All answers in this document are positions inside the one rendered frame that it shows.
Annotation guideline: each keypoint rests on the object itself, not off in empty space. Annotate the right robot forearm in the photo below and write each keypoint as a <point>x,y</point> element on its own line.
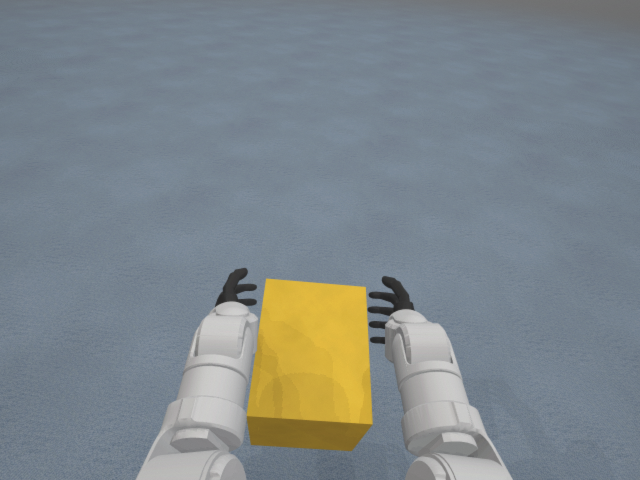
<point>437,415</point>

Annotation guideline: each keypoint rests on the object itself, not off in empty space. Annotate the left robot hand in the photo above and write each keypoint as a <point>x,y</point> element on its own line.
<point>231,288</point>

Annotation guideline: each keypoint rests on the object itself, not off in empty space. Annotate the right robot upper arm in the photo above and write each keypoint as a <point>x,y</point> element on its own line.
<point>438,466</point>

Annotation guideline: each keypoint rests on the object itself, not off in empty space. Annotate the left robot forearm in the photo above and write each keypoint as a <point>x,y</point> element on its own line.
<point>208,412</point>

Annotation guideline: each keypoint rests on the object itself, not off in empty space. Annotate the carton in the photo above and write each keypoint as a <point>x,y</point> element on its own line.
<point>311,384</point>

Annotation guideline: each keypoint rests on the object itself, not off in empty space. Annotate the right robot hand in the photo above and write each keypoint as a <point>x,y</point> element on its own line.
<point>400,300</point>

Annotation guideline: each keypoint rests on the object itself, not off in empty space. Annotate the left robot upper arm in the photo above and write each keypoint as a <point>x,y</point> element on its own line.
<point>203,465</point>

